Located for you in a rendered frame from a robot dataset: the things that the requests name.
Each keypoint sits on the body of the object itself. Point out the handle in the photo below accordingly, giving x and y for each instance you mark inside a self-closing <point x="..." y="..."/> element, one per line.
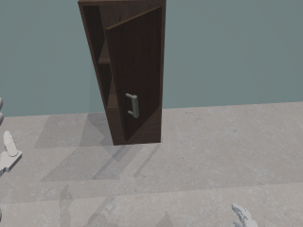
<point x="135" y="111"/>

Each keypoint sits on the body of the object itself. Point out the cupboard door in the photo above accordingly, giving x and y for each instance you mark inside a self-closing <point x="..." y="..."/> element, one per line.
<point x="134" y="47"/>

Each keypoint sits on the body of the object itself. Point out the right robot hand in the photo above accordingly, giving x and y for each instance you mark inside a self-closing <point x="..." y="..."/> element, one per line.
<point x="244" y="216"/>

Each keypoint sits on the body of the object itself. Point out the left robot hand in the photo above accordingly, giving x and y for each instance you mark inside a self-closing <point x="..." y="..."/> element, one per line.
<point x="10" y="157"/>

